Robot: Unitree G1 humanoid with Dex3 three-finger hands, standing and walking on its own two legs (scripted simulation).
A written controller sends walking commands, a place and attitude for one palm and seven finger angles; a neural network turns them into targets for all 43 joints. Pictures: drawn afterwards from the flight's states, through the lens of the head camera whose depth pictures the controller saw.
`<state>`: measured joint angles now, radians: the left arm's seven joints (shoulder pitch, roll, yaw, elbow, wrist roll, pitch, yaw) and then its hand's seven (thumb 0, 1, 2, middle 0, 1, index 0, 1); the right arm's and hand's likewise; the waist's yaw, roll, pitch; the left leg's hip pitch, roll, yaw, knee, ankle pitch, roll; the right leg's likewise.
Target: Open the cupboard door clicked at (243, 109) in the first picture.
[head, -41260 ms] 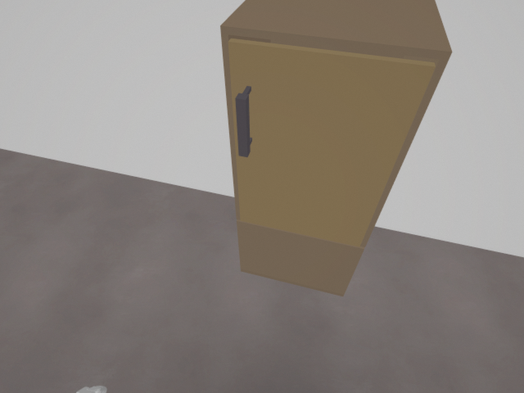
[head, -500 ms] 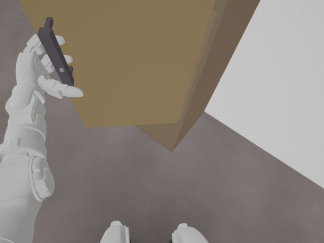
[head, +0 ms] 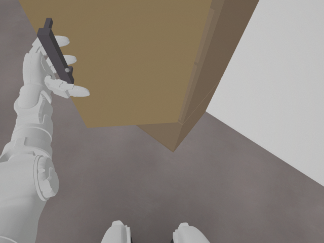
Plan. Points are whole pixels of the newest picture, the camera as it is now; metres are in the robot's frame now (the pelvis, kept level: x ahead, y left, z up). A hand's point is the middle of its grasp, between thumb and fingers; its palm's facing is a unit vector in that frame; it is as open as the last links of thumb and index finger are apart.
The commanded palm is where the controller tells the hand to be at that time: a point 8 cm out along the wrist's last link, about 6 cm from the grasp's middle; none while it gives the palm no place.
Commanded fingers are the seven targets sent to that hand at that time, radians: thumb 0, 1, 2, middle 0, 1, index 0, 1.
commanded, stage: slide the fingers in behind the handle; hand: left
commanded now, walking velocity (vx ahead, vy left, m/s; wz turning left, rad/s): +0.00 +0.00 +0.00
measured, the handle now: (59, 54) +0.56 +0.21 +0.10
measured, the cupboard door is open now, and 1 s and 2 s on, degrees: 44 44 85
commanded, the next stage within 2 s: close the thumb around the handle in 0.08 s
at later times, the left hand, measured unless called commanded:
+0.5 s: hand (67, 69) +0.51 +0.19 +0.11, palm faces +0.06 -1.00 +0.00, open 11.2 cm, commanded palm +0.48 +0.23 +0.10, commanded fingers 0.00 0.45 0.71 -0.37 -1.30 -0.37 -1.30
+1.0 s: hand (67, 69) +0.51 +0.19 +0.11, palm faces +0.05 -1.00 +0.01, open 5.7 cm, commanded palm +0.48 +0.24 +0.10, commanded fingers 0.00 0.90 0.90 -0.40 -1.35 -0.40 -1.35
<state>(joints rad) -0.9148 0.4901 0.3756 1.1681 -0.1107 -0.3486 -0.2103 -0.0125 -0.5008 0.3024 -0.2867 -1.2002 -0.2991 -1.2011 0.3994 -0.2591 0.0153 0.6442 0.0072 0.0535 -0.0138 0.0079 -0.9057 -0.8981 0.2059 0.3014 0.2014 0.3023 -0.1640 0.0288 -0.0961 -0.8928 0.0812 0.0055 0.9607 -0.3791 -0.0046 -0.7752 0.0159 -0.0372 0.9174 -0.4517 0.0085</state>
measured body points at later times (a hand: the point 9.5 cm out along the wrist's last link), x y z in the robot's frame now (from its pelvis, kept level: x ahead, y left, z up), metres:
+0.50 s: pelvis +0.00 +0.00 +0.00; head +0.11 +0.01 +0.44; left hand +0.50 +0.24 +0.11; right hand +0.01 -0.27 -0.11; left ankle +0.04 +0.12 -0.68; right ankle -0.01 -0.13 -0.68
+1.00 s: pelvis +0.01 +0.00 +0.00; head +0.11 +0.01 +0.44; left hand +0.50 +0.24 +0.11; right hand +0.02 -0.27 -0.11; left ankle +0.04 +0.12 -0.68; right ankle -0.01 -0.13 -0.68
